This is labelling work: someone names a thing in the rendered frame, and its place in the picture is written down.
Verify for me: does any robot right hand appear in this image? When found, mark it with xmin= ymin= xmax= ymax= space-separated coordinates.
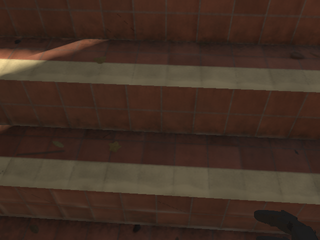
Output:
xmin=254 ymin=210 xmax=319 ymax=240

